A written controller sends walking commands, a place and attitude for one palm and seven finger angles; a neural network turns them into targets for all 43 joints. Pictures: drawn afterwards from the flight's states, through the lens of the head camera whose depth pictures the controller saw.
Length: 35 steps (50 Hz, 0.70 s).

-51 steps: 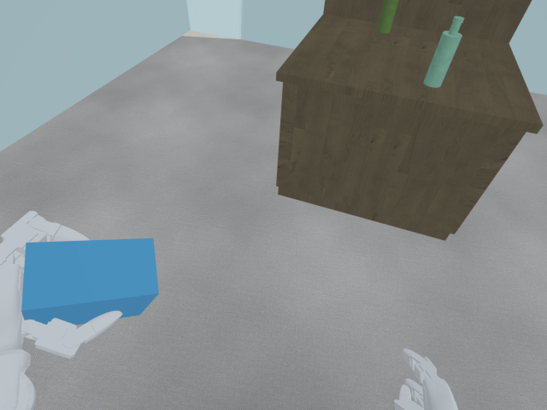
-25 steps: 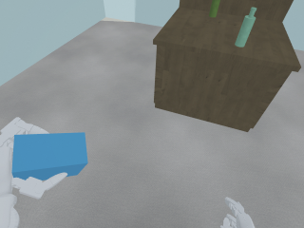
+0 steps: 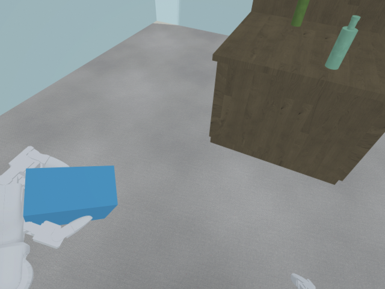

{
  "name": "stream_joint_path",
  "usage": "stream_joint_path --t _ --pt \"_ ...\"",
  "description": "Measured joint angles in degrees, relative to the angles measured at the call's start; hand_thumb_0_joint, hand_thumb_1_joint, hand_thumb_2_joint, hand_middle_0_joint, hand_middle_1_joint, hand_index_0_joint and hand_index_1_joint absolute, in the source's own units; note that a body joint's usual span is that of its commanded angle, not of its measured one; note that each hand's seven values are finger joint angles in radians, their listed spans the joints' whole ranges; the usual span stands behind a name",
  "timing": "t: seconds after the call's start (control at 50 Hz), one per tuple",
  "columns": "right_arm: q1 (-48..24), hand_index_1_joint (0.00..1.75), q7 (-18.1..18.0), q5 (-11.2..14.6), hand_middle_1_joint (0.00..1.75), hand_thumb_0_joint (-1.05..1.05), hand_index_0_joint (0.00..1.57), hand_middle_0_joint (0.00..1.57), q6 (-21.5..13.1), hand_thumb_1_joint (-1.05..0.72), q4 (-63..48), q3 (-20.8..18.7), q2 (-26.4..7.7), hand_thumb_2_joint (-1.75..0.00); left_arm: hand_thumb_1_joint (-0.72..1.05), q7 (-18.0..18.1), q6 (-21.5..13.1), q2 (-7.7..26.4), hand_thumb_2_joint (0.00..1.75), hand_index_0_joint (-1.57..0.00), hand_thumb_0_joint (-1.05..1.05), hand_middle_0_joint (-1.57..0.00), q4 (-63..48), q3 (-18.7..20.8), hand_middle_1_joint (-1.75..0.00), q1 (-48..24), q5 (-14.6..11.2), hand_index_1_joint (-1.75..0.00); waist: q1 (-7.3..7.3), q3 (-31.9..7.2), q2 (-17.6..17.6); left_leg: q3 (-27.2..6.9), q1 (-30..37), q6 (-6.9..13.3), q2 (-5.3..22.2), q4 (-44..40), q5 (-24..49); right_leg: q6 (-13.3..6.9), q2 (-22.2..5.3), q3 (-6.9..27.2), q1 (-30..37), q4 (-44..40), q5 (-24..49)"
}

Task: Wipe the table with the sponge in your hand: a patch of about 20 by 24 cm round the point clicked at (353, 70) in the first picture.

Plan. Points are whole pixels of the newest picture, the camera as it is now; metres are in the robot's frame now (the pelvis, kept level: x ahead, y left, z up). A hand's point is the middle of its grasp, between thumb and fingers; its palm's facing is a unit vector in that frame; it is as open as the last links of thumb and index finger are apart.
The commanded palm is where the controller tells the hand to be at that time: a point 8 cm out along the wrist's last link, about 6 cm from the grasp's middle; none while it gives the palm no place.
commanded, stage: walk to a spot facing it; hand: left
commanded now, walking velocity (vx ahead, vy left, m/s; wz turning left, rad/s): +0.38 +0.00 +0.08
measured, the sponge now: (84, 196) +0.23 +0.20 +0.14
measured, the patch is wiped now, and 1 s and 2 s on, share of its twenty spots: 0.00 0.00 0.00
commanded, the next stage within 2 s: turn to face it in 1.62 s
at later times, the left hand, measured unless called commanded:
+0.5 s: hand (107, 119) +0.38 +0.20 +0.17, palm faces +0.38 -0.77 -0.51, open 10.6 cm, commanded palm +0.33 +0.24 +0.19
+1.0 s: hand (116, 81) +0.51 +0.21 +0.18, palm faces +0.53 -0.74 -0.41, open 10.6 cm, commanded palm +0.46 +0.25 +0.19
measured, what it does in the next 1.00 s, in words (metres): walks ahead: left foot, then right foot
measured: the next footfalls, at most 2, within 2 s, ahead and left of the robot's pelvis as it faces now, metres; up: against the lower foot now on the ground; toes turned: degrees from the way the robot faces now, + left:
left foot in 0.12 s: +0.11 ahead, +0.14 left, +0.00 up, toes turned +8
right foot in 0.50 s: +0.29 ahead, -0.14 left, +0.00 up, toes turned -12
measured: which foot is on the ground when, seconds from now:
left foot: up 0.00-0.10, down 0.12-0.50, up 0.52-0.98, down 1.00-1.00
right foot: down 0.00-0.12, up 0.14-0.48, down 0.50-1.00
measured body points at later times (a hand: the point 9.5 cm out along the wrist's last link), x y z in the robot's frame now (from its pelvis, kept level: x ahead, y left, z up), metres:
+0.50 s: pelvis +0.17 -0.04 -0.01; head +0.19 -0.05 +0.44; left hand +0.36 +0.24 +0.20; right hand +0.32 -0.24 -0.11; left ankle +0.07 +0.13 -0.72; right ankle +0.25 -0.13 -0.73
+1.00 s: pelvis +0.33 -0.04 -0.01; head +0.34 -0.04 +0.44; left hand +0.48 +0.25 +0.20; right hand +0.51 -0.29 -0.09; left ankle +0.40 +0.08 -0.73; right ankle +0.25 -0.13 -0.72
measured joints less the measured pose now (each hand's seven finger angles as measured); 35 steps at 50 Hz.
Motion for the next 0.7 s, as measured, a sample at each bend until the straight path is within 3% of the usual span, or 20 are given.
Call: stream_joint_path --t 0.04,0.1,0.12,0.18,0.22,0.26,0.34,0.42,0.48,0.52,0.56,0.6,0.64,0.7 --pt "-0.7 0.3 0.1 -0.2 0.3 0.02 0.2 0.2 0.4 -0.9 -0.3 0.0 -0.3 -0.9 -0.52 -0.1 -0.5 0.5 0.99 -0.67 -0.01 -0.67 -1.7 0.5 -1.36 1.0 0.0 -1.36 0.23 1.0 -0.9 2.0 0.2 0.1 0.9 -4.5 1.0 0.6 -0.7 0.1 1.2 -1.5 0.0" --pt "-1.7 0.3 0.0 -0.3 0.3 0.02 0.2 0.2 0.2 -0.9 -2.3 -0.4 -0.6 -0.9 -0.52 0.4 -1.1 2.3 0.99 -0.67 -0.01 -0.67 -5.6 2.4 -1.36 2.7 -0.6 -1.36 0.27 2.9 -2.0 4.6 3.8 0.2 1.2 -17.5 7.5 1.7 -1.6 0.2 2.1 -0.3 -1.9" --pt "-2.4 0.3 -0.1 -0.2 0.3 0.02 0.2 0.2 -0.1 -0.9 -3.1 -0.7 -0.7 -0.9 -0.52 0.7 -1.2 2.9 0.99 -0.67 -0.01 -0.67 -7.0 3.4 -1.36 3.1 -1.0 -1.36 0.41 3.7 -2.4 5.3 5.2 0.5 1.0 -20.1 11.1 1.8 -2.1 0.7 1.4 2.7 -3.4" --pt "-5.6 0.3 -0.2 -0.1 0.3 0.02 0.2 0.2 -0.4 -0.9 -3.6 -1.3 1.0 -0.9 -0.52 1.6 -1.4 4.2 0.99 -0.67 -0.01 -0.67 -7.2 5.5 -1.36 2.5 -1.4 -1.36 0.84 5.3 -3.2 7.1 6.5 0.6 1.0 -17.1 8.2 1.5 -1.6 3.5 -5.2 21.5 -7.9" --pt "-6.6 0.3 0.4 0.0 0.3 0.02 0.2 0.2 -0.8 -0.9 -3.5 -1.0 2.4 -0.9 -0.52 1.3 -0.6 4.8 0.99 -0.67 -0.01 -0.67 -6.3 5.7 -1.36 1.5 -1.4 -1.36 0.23 4.7 -2.3 6.7 8.0 0.4 1.7 -18.2 6.9 1.7 -0.6 2.8 -10.0 31.0 -8.6" --pt "-6.8 0.3 1.0 0.4 0.3 0.01 0.2 0.2 -1.3 -0.9 -3.7 -0.3 3.7 -0.9 -0.52 1.1 0.1 4.6 0.99 -0.67 -0.01 -0.67 -6.3 5.4 -1.36 0.9 -1.4 -1.36 0.09 4.1 -1.5 6.3 9.8 -0.1 2.5 -20.8 7.3 2.1 -0.8 1.6 -14.1 33.9 -6.9" --pt "-5.7 0.3 1.7 0.5 0.3 0.01 0.2 0.2 -2.2 -0.9 -4.6 0.9 5.2 -0.9 -0.52 0.3 0.1 3.4 0.99 -0.67 -0.01 -0.67 -8.2 4.5 -1.36 2.6 -1.6 -1.36 0.43 3.3 -0.2 6.6 14.2 -1.5 3.9 -26.0 7.7 2.8 -2.7 -0.9 -18.4 25.5 -0.4" --pt "-3.9 0.3 1.4 0.2 0.3 0.01 0.2 0.2 -2.5 -0.9 -4.7 1.2 5.4 -0.9 -0.52 -0.5 -0.2 3.5 0.99 -0.67 -0.01 -0.67 -7.6 4.3 -1.36 4.1 -1.6 -1.36 0.58 3.4 1.3 6.3 18.1 -3.4 5.1 -28.0 6.2 3.0 -3.2 -3.4 -16.6 11.8 4.2" --pt "-2.7 0.3 0.9 0.2 0.3 0.01 0.21 0.2 -2.1 -0.9 -4.4 1.0 4.9 -0.9 -0.52 -0.9 0.3 5.1 0.99 -0.68 -0.01 -0.67 -6.0 5.0 -1.36 3.4 -1.6 -1.36 0.57 3.8 2.4 5.0 18.5 -4.1 6.6 -22.8 1.7 2.6 -1.7 -6.0 -11.4 2.0 7.2" --pt "-3.2 0.3 0.7 0.6 0.3 0.01 0.21 0.2 -1.3 -0.9 -3.4 0.3 3.8 -0.9 -0.52 -1.0 1.0 5.5 0.99 -0.68 -0.01 -0.67 -5.1 5.1 -1.36 1.1 -1.1 -1.36 0.7 4.6 2.7 3.2 14.3 -1.9 7.3 -10.0 -2.2 -0.3 -1.4 -6.8 -10.4 2.7 8.9" --pt "-5.5 0.3 0.8 0.5 0.3 0.01 0.2 0.2 0.0 -0.9 -1.0 -0.5 1.9 -0.9 -0.52 -1.2 1.4 3.6 0.99 -0.68 -0.01 -0.67 -4.0 4.2 -1.36 -1.3 -1.0 -1.36 0.64 6.1 3.3 -0.7 7.5 -0.4 4.7 6.7 -3.6 -2.8 -1.5 -7.5 -10.3 6.7 5.5" --pt "-6.8 0.3 1.2 0.5 0.3 0.01 0.2 0.2 0.7 -0.9 0.1 -1.3 0.3 -0.9 -0.52 -1.5 1.3 2.1 0.99 -0.68 -0.01 -0.67 -3.8 3.5 -1.36 -1.6 -1.1 -1.36 0.52 6.9 2.9 -1.1 1.6 -0.4 2.5 17.7 -1.4 -3.6 -1.7 -7.5 -8.8 6.3 3.8" --pt "-7.5 0.3 1.4 0.4 0.3 0.02 0.2 0.2 1.3 -0.9 -0.1 -1.9 -0.9 -0.9 -0.52 -1.6 0.8 1.8 0.99 -0.68 -0.01 -0.67 -5.0 3.6 -1.36 0.1 -1.0 -1.36 -0.08 7.2 2.3 -0.3 -3.7 -1.0 1.9 22.9 1.8 -3.4 -1.7 -7.7 -6.9 4.1 3.9" --pt "-7.4 0.3 1.4 0.3 0.3 0.02 0.2 0.2 1.8 -0.9 -1.5 -2.8 -1.9 -0.9 -0.52 -1.6 -0.5 3.1 0.99 -0.68 -0.01 -0.67 -7.7 4.2 -1.36 3.2 -1.0 -1.36 -1.02 7.1 1.4 0.9 -9.3 -1.7 2.5 21.7 5.6 -3.5 -1.4 -8.5 -3.8 -0.2 4.4"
